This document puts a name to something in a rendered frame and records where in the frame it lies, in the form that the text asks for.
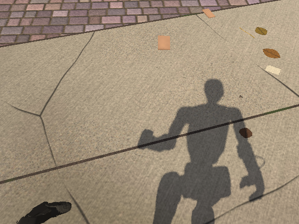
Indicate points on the left robot hand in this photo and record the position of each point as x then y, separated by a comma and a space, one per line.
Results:
45, 211

